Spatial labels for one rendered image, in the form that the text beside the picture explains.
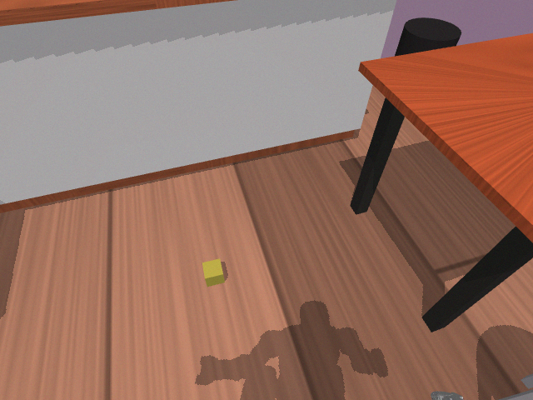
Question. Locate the table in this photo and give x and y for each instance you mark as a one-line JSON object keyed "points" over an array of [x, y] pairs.
{"points": [[474, 103]]}

